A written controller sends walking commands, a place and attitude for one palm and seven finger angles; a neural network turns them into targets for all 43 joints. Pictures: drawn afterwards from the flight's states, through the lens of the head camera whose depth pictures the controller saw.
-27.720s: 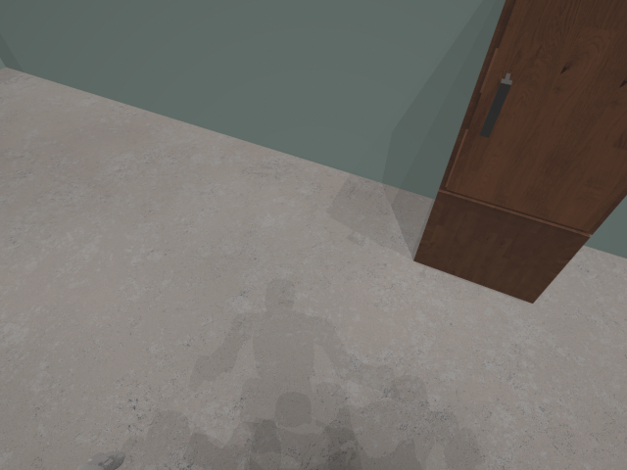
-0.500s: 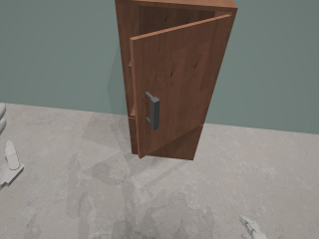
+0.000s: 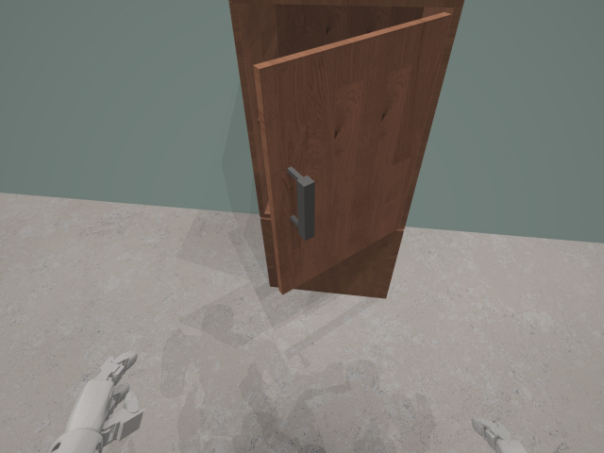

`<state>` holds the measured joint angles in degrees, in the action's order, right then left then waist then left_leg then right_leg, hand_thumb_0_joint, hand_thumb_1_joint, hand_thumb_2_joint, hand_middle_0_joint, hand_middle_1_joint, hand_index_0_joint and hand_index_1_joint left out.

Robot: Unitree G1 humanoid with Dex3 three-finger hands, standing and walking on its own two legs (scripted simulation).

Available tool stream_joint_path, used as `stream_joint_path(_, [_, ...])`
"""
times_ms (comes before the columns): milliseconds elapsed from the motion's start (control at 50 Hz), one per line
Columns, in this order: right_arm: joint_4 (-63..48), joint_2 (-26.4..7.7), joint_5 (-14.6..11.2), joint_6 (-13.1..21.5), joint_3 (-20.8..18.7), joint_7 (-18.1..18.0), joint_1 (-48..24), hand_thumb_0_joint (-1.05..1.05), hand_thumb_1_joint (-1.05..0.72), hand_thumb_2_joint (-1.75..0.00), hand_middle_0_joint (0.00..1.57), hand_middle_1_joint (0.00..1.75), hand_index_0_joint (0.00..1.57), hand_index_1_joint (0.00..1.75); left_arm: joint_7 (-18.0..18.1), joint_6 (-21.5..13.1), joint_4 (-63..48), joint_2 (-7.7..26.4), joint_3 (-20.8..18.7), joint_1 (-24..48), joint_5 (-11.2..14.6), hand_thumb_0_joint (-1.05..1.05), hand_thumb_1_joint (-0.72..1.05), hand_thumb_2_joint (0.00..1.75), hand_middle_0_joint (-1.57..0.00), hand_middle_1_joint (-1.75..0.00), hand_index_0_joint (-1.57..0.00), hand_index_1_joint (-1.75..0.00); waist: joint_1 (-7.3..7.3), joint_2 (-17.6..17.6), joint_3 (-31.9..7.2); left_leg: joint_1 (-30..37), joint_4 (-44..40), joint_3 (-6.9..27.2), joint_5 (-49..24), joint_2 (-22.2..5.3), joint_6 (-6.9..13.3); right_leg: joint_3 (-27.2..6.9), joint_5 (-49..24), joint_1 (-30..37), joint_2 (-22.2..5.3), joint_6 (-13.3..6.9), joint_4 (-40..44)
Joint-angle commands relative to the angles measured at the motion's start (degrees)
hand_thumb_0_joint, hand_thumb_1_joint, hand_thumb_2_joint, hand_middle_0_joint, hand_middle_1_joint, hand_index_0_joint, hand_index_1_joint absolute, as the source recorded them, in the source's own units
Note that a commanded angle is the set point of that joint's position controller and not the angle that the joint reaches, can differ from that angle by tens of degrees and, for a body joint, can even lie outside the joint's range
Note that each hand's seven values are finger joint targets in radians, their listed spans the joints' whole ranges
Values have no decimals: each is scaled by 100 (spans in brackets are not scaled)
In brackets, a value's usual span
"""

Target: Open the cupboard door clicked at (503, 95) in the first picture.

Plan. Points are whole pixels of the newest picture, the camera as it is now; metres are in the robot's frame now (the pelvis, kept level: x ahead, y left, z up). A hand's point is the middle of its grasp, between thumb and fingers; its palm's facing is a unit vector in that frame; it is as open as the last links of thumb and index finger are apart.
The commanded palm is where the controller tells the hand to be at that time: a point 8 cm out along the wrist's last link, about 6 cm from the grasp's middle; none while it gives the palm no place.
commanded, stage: let the arm hang, fingers relaxed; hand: left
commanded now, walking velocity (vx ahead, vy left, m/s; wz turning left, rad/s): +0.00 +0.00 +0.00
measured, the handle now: (299, 203) +0.57 +0.05 -0.01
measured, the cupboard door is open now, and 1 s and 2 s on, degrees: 42 42 42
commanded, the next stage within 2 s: look to check the result in 0.94 s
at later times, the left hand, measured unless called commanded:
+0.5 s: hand out of the picture -0.10 +0.16 -0.16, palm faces +0.07 -0.97 -0.21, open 7.4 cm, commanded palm none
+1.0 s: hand out of the picture +0.00 +0.12 -0.17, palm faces +0.07 -0.99 -0.14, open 7.4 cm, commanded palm none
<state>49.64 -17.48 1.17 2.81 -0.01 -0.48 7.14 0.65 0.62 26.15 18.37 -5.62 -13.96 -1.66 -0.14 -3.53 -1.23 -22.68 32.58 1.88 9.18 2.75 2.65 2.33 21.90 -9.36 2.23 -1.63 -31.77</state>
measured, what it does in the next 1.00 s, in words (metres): stands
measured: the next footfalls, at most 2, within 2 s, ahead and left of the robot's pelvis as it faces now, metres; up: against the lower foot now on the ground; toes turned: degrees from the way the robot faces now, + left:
none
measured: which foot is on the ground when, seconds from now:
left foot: down 0.00-1.00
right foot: down 0.00-1.00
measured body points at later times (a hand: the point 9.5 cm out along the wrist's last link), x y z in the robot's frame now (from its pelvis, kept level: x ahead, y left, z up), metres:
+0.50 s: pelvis +0.00 -0.01 +0.01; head +0.02 -0.02 +0.46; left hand -0.10 +0.21 -0.14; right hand -0.02 -0.21 -0.16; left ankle +0.09 +0.09 -0.73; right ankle -0.05 -0.10 -0.73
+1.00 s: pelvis +0.02 -0.02 +0.01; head +0.02 -0.03 +0.46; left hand -0.01 +0.17 -0.16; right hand -0.01 -0.23 -0.16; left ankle +0.09 +0.09 -0.73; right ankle -0.05 -0.10 -0.73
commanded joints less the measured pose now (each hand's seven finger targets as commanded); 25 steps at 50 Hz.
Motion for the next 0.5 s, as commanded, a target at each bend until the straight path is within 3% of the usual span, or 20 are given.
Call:
stream_joint_path(0, [-105,-624,65,-110,-170,-19,-31,0,-90,-90,20,30,20,30,4,-81,1137,477,155,-111,26,0,90,90,-20,-30,-20,-30,-6,586,28,583,-681,968,-950,-723,128,-727,-882,-175,-701,-197,751])
stream_joint_path(40, [116,-490,69,-199,-92,-38,-47,0,-90,-90,20,30,20,30,36,-44,1817,409,242,-161,56,0,90,90,-20,-30,-20,-30,-42,-26,141,671,-932,982,-671,-702,101,-726,-653,-71,-660,-167,922])
stream_joint_path(140, [671,-137,31,-296,-31,-136,318,0,-90,-90,20,30,20,30,53,-29,3038,40,310,-581,113,0,90,90,-20,-30,-20,-30,-31,-806,164,848,-1208,961,-9,-673,41,-711,-449,63,-667,-205,1256])
stream_joint_path(160, [749,-112,14,-313,-30,-160,424,0,-90,-90,20,30,20,30,58,-32,3189,26,317,-663,110,0,90,90,-20,-30,-20,-30,-45,-538,171,907,-1171,968,-6,-676,47,-669,-467,107,-634,-207,1324])
stream_joint_path(220, [986,-7,-2,-337,-39,-199,691,0,-90,-90,20,30,20,30,67,-40,3561,-189,391,-855,127,0,90,90,-20,-30,-20,-30,24,-322,194,1097,-1110,892,-79,-680,39,-634,-548,-12,-682,-204,1431])
stream_joint_path(260, [1095,49,-22,-355,-57,-221,875,0,-90,-90,20,30,20,30,86,-47,3705,-294,414,-954,130,0,90,90,-20,-30,-20,-30,53,79,301,1183,-1051,850,-153,-685,52,-582,-542,-100,-658,-203,1488])
stream_joint_path(320, [1247,144,-13,-382,-54,-239,1057,0,-90,-90,20,30,20,30,116,-28,3884,-452,456,-1145,138,0,90,90,-20,-30,-20,-30,68,123,527,1114,-1147,896,79,-699,74,-545,-352,-235,-635,-200,1455])
stream_joint_path(440, [1417,364,-4,-402,-65,-237,1262,0,-90,-90,20,30,20,30,169,-29,4052,-633,482,-1437,137,0,90,90,-20,-30,-20,-30,38,576,808,979,-1213,836,316,-653,94,-502,-124,-397,-634,-200,1410])
stream_joint_path(480, [1453,452,-4,-395,-62,-223,1303,0,-90,-90,20,30,20,30,183,-43,4049,-630,469,-1474,134,0,90,90,-20,-30,-20,-30,44,551,774,982,-1162,774,239,-615,82,-508,-101,-400,-662,-200,1399])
